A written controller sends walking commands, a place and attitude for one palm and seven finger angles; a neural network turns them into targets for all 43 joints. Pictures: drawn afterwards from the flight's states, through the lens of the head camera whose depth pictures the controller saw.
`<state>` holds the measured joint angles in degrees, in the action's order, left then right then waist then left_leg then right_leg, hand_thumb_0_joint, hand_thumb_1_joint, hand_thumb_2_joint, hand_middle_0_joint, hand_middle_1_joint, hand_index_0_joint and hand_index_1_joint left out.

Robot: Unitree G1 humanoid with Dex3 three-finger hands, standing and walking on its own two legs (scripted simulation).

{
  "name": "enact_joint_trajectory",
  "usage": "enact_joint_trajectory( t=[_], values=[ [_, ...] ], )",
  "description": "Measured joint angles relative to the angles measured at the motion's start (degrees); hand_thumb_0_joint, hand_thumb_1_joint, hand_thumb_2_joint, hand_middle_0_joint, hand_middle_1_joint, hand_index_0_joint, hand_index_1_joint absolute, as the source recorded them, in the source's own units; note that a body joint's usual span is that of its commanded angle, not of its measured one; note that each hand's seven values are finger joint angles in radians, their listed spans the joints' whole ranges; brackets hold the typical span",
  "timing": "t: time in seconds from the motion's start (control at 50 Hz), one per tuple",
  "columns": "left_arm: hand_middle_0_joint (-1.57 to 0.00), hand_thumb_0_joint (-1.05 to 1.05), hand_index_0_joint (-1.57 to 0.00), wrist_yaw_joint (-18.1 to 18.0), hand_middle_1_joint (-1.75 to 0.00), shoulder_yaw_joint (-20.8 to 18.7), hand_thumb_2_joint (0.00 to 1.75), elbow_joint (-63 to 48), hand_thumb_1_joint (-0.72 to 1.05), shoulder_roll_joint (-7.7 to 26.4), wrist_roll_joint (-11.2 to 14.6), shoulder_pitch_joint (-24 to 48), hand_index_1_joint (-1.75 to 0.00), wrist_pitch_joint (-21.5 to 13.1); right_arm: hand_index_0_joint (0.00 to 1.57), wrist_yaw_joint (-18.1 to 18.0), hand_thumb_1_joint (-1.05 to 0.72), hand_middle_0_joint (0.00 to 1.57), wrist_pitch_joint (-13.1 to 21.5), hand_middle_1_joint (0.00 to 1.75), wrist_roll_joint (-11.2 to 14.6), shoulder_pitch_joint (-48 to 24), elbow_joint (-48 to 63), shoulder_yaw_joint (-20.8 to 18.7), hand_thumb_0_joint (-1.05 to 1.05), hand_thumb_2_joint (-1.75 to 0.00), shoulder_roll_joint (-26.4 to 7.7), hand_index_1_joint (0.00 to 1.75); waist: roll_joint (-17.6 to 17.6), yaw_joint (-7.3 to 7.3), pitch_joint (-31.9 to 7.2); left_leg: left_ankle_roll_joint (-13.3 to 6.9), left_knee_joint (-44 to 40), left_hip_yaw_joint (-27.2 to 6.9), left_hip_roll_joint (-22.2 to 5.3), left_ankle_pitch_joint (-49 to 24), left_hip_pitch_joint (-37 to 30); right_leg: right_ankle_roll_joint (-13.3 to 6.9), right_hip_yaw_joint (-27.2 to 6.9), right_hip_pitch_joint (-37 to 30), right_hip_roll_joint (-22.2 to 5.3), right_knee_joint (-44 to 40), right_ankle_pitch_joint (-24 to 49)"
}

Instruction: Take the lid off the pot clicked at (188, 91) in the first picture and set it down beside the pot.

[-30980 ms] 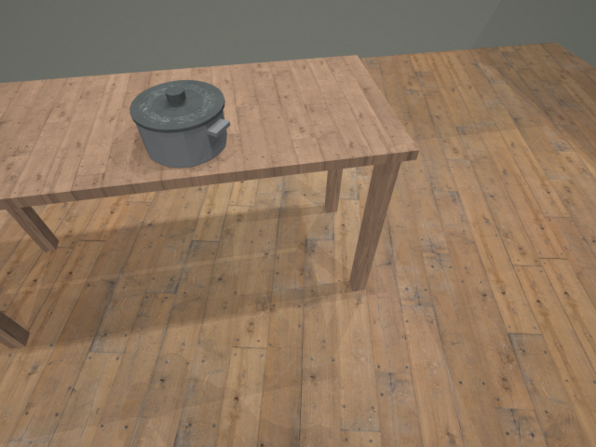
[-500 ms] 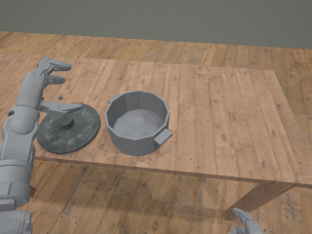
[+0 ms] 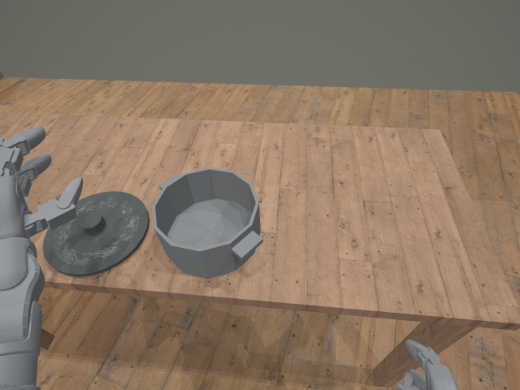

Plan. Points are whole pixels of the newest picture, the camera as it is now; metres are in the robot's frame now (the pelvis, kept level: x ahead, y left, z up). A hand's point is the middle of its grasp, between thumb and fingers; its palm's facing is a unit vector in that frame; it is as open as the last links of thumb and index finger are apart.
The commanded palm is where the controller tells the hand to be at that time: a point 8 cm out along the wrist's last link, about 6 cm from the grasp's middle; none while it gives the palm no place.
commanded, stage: draw the hand back to the body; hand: left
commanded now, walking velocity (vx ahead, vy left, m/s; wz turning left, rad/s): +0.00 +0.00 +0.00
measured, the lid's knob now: (93, 222) +0.41 +0.38 -0.04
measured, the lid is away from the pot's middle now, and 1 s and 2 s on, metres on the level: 0.24 0.24 0.24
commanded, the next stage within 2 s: step back with the hand held close in 1.12 s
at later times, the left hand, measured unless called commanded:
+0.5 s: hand (41, 251) +0.23 +0.28 +0.16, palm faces +0.46 -0.83 -0.31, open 7.5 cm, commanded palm +0.17 +0.31 +0.18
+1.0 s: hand (25, 309) +0.17 +0.26 +0.16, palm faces +0.39 -0.84 -0.38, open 7.4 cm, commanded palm +0.11 +0.30 +0.17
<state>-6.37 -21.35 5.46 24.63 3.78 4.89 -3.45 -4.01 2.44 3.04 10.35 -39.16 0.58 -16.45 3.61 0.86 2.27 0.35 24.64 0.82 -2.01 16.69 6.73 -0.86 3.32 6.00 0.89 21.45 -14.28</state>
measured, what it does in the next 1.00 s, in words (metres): stands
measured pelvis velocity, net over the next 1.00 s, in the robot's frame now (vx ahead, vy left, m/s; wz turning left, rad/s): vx -0.02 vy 0.02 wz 0.00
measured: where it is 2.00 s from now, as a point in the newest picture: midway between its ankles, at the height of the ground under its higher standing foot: outside the picture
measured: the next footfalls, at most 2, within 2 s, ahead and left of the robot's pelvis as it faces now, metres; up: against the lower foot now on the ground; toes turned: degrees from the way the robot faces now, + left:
none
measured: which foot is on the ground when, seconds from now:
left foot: down 0.00-1.00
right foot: down 0.00-1.00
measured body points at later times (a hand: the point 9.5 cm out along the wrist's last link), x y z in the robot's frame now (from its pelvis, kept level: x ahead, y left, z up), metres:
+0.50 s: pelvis -0.02 +0.01 +0.00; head -0.03 -0.01 +0.45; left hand +0.20 +0.32 +0.18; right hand +0.17 -0.22 -0.09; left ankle -0.04 +0.12 -0.74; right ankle -0.03 -0.11 -0.74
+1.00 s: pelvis -0.02 +0.02 +0.00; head -0.04 +0.01 +0.45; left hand +0.14 +0.30 +0.18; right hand +0.18 -0.19 -0.08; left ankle -0.04 +0.12 -0.74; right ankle -0.03 -0.11 -0.74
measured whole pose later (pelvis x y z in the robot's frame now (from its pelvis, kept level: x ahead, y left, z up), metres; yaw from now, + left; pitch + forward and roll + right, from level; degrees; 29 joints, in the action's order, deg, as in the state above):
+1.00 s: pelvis -0.02 +0.02 +0.00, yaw +0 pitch -4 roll -1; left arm -6.5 -16.1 -27.9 19.3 3.9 -29.8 -4.3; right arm -3.7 5.9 1.0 9.4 -35.8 2.1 -12.8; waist 3.3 3.1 1.1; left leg -1.3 26.0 1.5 -0.4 16.3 6.0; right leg 0.7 2.6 5.0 -0.8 22.1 -13.2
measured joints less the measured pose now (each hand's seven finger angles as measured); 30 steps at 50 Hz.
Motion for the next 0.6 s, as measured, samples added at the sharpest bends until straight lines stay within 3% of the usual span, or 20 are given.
enact_joint_trajectory(
  t=[0.36,0.6],
  values=[
    [-0.22,0.02,-0.22,0.0,-0.37,1.7,0.86,-11.4,0.81,-3.8,1.1,-10.6,-0.37,-0.6,0.21,0.0,-0.91,0.2,1.7,0.3,-0.7,-2.0,1.5,1.5,0.01,-0.9,2.5,0.3,0.4,1.25,0.2,-0.1,-0.7,0.1,0.3,-1.4,-1.5,0.0,0.0,-1.2,-0.3,0.0,1.0],
    [-0.21,0.02,-0.21,-0.1,-0.31,2.9,0.9,-19.2,0.88,-4.7,1.0,-19.2,-0.31,-1.3,0.21,0.1,-0.9,0.2,2.6,0.3,-1.3,-1.0,1.4,1.5,0.02,-0.9,2.8,0.3,0.0,1.33,0.0,-0.7,-0.5,0.5,0.9,-1.6,-1.7,0.6,-0.5,-1.5,-0.9,-0.2,1.7]
  ],
)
